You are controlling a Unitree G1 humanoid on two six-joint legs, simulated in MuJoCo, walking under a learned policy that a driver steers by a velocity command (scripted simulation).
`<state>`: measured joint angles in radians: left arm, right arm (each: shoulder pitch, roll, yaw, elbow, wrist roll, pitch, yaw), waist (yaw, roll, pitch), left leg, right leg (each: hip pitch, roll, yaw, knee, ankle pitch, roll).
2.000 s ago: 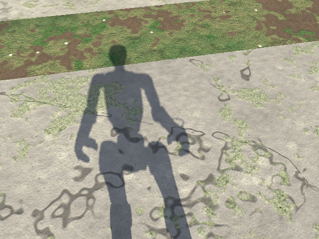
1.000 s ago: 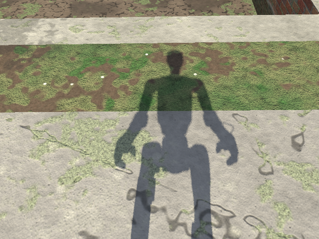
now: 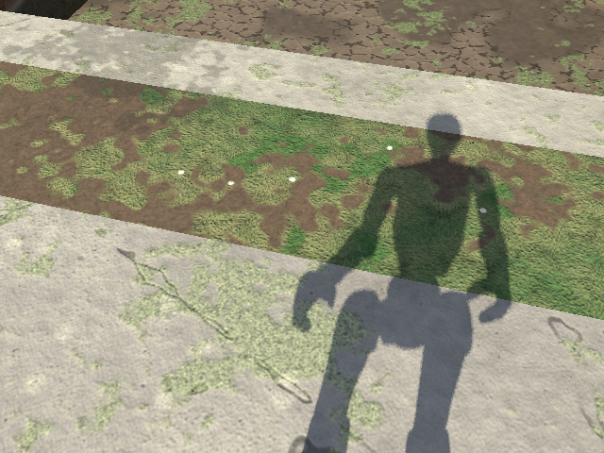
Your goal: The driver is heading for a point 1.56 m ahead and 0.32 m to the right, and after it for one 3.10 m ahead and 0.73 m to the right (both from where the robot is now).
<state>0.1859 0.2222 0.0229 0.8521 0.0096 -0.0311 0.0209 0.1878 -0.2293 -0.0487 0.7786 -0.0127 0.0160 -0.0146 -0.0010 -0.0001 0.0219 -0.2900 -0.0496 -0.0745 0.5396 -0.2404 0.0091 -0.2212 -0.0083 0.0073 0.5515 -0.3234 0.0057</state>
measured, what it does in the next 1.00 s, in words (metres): walks ahead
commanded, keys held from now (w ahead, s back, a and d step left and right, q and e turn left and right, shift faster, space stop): no key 0.34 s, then w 0.34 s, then w+e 0.32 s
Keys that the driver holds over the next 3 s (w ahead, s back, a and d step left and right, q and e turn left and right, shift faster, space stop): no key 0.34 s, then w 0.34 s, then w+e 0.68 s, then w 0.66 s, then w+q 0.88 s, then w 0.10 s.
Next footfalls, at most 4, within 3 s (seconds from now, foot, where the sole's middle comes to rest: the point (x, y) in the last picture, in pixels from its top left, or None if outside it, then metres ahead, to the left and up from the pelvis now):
1.12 right None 0.46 -0.11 -0.77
1.60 left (324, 339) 0.79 -0.02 -0.77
2.12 right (453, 287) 0.94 -0.37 -0.77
2.66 left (382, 196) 1.29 -0.21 -0.77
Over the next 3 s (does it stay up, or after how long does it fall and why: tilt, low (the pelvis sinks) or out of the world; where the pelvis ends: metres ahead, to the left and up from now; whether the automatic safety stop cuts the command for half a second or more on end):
stays up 1.29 -0.29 0.01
